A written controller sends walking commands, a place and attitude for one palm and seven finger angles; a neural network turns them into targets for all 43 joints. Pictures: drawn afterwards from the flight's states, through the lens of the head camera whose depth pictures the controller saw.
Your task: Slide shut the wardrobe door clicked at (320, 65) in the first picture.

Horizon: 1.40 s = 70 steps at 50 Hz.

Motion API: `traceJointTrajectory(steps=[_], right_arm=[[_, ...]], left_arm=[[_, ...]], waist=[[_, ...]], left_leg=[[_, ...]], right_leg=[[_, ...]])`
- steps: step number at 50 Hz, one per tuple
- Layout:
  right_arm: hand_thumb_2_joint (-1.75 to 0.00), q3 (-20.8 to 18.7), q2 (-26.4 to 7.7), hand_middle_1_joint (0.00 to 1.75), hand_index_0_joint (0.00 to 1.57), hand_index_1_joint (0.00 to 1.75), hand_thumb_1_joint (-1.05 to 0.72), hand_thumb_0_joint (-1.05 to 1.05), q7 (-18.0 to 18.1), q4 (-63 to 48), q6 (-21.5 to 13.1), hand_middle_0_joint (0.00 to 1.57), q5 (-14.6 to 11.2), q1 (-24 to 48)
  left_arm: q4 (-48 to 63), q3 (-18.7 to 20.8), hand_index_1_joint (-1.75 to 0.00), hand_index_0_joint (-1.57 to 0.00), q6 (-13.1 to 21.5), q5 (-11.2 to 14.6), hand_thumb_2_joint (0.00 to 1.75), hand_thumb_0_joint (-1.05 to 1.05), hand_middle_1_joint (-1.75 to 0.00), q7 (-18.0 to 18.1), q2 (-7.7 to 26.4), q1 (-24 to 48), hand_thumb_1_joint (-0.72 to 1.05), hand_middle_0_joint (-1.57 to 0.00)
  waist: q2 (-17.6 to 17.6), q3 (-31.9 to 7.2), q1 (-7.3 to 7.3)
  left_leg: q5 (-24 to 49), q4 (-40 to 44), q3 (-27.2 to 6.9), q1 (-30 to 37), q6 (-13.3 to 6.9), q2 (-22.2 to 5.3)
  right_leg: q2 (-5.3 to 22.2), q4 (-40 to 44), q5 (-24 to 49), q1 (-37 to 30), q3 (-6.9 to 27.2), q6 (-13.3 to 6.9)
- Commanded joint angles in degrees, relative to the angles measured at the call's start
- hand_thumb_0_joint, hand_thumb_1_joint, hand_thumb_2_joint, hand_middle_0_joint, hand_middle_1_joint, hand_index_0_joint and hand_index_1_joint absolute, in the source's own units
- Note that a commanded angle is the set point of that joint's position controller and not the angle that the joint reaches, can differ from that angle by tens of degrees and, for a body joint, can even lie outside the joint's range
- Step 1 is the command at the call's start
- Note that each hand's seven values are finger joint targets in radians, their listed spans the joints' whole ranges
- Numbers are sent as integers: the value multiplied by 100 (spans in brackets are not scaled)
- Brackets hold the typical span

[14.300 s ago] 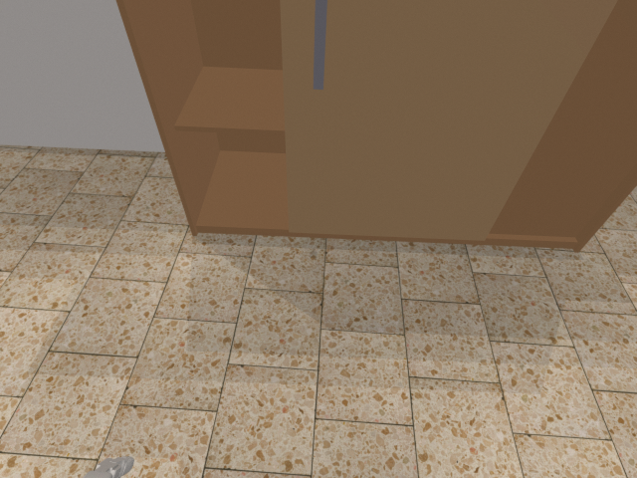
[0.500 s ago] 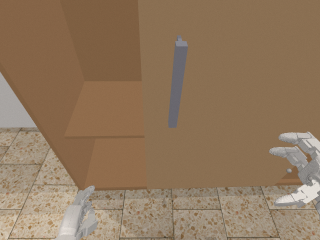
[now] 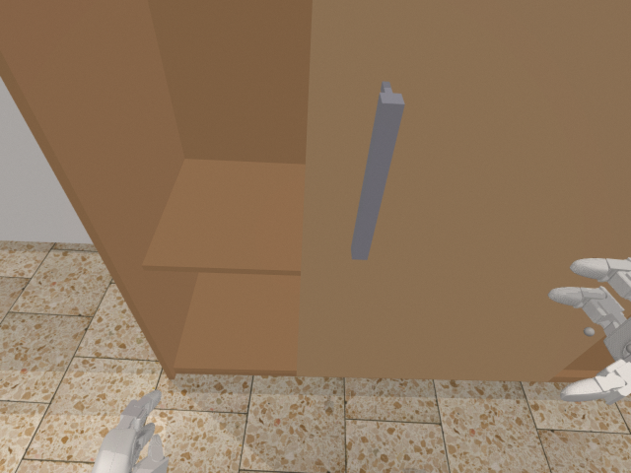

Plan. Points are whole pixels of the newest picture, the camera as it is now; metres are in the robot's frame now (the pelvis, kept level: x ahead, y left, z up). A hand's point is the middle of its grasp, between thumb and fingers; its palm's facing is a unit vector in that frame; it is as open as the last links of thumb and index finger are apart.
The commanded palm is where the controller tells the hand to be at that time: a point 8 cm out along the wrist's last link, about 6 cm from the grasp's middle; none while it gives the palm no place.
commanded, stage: raise the hand with hooked fingers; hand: right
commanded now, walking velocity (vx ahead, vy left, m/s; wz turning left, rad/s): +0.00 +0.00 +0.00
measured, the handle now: (370, 181) +0.52 -0.05 +0.11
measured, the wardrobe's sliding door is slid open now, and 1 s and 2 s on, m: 0.39 0.39 0.39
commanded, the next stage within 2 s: move the hooked fingers beside the handle in 0.16 s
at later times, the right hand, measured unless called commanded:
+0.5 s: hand (556, 309) +0.29 -0.25 +0.12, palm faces -0.02 +1.00 -0.04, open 14.0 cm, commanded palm +0.28 -0.30 +0.12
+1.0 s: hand (502, 270) +0.35 -0.21 +0.11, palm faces -0.04 +1.00 -0.03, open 14.0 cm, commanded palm +0.33 -0.26 +0.12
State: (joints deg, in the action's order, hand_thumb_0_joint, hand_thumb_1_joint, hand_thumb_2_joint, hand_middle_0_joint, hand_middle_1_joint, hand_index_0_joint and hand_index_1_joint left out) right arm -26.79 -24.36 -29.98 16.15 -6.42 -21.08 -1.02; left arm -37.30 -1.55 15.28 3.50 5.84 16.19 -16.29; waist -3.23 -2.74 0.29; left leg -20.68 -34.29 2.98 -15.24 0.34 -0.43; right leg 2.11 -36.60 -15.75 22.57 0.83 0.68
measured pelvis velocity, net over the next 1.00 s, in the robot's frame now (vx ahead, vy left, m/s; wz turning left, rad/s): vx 0.01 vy -0.01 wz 0.01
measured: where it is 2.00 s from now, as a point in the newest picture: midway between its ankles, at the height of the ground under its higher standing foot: outside the picture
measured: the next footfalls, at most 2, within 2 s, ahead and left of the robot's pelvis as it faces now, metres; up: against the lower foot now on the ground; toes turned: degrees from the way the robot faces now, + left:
none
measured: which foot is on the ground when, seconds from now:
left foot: down 0.00-1.00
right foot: down 0.00-1.00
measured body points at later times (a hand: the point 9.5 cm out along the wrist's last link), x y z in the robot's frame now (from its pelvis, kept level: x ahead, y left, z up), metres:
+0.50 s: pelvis +0.00 -0.01 +0.00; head +0.00 +0.01 +0.45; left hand +0.16 +0.24 -0.08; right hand +0.29 -0.31 +0.12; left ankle -0.03 +0.12 -0.73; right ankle +0.04 -0.13 -0.73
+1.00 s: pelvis +0.01 -0.01 +0.00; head +0.02 +0.01 +0.45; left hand +0.14 +0.24 -0.10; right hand +0.35 -0.26 +0.12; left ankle -0.03 +0.12 -0.73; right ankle +0.04 -0.13 -0.73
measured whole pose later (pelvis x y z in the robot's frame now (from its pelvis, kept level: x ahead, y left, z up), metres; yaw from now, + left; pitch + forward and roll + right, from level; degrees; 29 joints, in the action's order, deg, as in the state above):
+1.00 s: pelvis +0.01 -0.01 +0.00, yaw +0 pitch +3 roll +1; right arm -16.0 -18.2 -18.2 22.3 -6.0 -14.8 13.1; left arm -38.6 -1.3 11.1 2.9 4.9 14.8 -15.3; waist -2.9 -2.5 -1.0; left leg -21.1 -34.4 2.2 -16.4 1.0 -1.3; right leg 1.3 -36.4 -16.2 23.4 0.0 0.0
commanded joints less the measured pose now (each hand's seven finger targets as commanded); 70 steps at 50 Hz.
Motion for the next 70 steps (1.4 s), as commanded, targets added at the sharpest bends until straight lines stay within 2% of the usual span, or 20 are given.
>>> traceJointTrajectory(steps=[1,4,5,10,15,20,25,28,30,34,35,37,40,46,47,51,53,55,57,70], right_arm=[[-30,-535,-1647,120,30,120,50,0,58,-1028,-347,30,-149,1353],[-30,-515,-1670,120,30,120,50,0,30,-1165,-374,30,-122,1411],[-30,-560,-1721,120,30,120,50,0,57,-1195,-395,30,-119,1384],[-30,-636,-1727,120,30,120,50,0,48,-1082,-400,30,-171,1320],[-30,-153,-1328,120,30,120,50,0,34,-1041,-319,30,-123,1658],[-30,188,-1234,120,30,120,50,0,212,-947,-340,30,43,2575],[-30,9,-1362,120,30,120,50,0,532,-865,-359,30,182,2434],[-30,97,-1174,120,30,120,50,0,675,-841,-302,30,238,2418],[-30,-73,-1328,120,30,120,50,0,753,-583,-234,30,256,2254],[-30,13,-1170,120,30,120,50,0,791,-772,-251,30,259,2317],[-30,58,-1152,120,30,120,50,0,804,-838,-287,30,271,2280],[-30,489,-758,120,30,120,50,0,814,-1131,-328,30,284,2584],[-30,621,-645,120,30,120,50,0,917,-861,-277,30,300,2721],[-30,572,-835,120,30,120,50,0,1207,-769,-342,30,488,3397],[-30,756,-640,120,30,120,50,0,1228,-863,-378,30,513,3460],[-30,621,-735,120,30,120,50,0,1373,-367,-408,30,563,3477],[-30,808,-552,120,30,120,50,0,1403,-398,-431,30,592,3681],[-30,696,-633,120,30,120,50,0,1449,-44,-390,30,602,3487],[-30,798,-557,120,30,120,50,0,1452,121,-364,30,618,3749],[-30,969,-536,120,30,120,50,0,1730,770,-685,30,822,4985]], left_arm=[[873,241,-30,-20,324,-5,90,0,-30,78,717,548,90,-20],[891,233,-30,-20,348,0,90,0,-30,93,704,583,90,-20],[863,239,-30,-20,338,-11,90,0,-30,95,705,554,90,-20],[843,231,-30,-20,342,-18,90,0,-30,99,709,575,90,-20],[851,210,-30,-20,321,9,90,0,-30,104,685,600,90,-20],[745,205,-30,-20,277,6,90,0,-30,165,712,567,90,-20],[756,212,-30,-20,241,-40,90,0,-30,134,687,529,90,-20],[824,204,-30,-20,190,-37,90,0,-30,68,634,587,90,-20],[787,216,-30,-20,110,-51,90,0,-30,49,664,512,90,-20],[891,237,-30,-20,39,-39,90,0,-30,-3,622,525,90,-20],[885,243,-30,-20,20,-45,90,0,-30,-20,632,487,90,-20],[907,244,-30,-20,40,-27,90,0,-30,-41,578,532,90,-20],[785,260,-30,-20,2,-38,90,0,-30,-27,625,431,90,-20],[663,287,-30,-20,-109,-68,90,0,-30,-29,642,399,90,-20],[693,281,-30,-20,-117,-73,90,0,-30,-44,610,407,90,-20],[632,284,-30,-20,-235,-83,90,0,-30,-83,619,361,90,-20],[674,280,-30,-20,-253,-77,90,0,-30,-121,584,401,90,-20],[637,297,-30,-20,-329,-81,90,0,-30,-143,622,322,90,-20],[662,281,-30,-20,-404,-54,90,0,-30,-159,616,355,90,-20],[500,341,-30,-20,-660,-85,90,0,-30,-227,620,74,90,-20]], waist=[[11,-701,-26],[-303,-877,-6],[-90,-908,-6],[-10,-853,2],[8,-729,-96],[-51,-740,-213],[24,-1124,-51],[-134,-1144,-23],[142,-1066,-3],[-80,-1214,-14],[82,-1233,-24],[-251,-1278,-115],[192,-1028,-218],[56,-1233,-231],[-63,-1402,-235],[135,-1359,-200],[-45,-1411,-200],[363,-1385,-189],[260,-1195,-233],[219,-1566,-341]], left_leg=[[1309,649,-39,-441,4,173],[1377,613,-23,-383,-19,165],[1380,634,-25,-322,-6,168],[1422,646,-23,-331,4,167],[1326,654,6,-492,5,183],[893,667,26,-681,-15,175],[1128,598,52,-399,-48,153],[1440,512,74,-353,-54,141],[1517,542,70,-291,-42,149],[1801,452,69,-251,-51,154],[1864,459,80,-192,-50,171],[1844,436,84,-330,-52,174],[1697,505,105,-496,-28,195],[1623,478,41,-499,-44,172],[1711,434,46,-443,-53,164],[1810,430,29,-384,-49,174],[1860,394,36,-394,-66,164],[1998,422,28,-300,-46,177],[1952,407,9,-410,-39,165],[2054,334,-74,-473,-56,177]], right_leg=[[-252,398,743,-877,-48,-297],[-257,413,831,-1047,-37,-294],[-239,388,855,-1048,-51,-302],[-237,404,854,-1034,-49,-299],[-228,437,753,-1065,-44,-299],[-212,482,449,-1105,50,-285],[-195,502,711,-1199,74,-272],[-203,518,949,-1188,56,-248],[-185,497,1001,-1048,17,-256],[-186,460,1250,-1133,-31,-242],[-168,424,1336,-1114,-38,-257],[-178,420,1340,-1282,-35,-244],[-163,412,1169,-1180,3,-262],[-183,406,1127,-1240,26,-251],[-195,400,1234,-1340,19,-243],[-181,381,1259,-1214,-8,-235],[-190,376,1314,-1283,-5,-214],[-187,332,1357,-1130,-41,-246],[-200,354,1226,-1004,-74,-236],[-220,190,1278,-1061,-88,-249]])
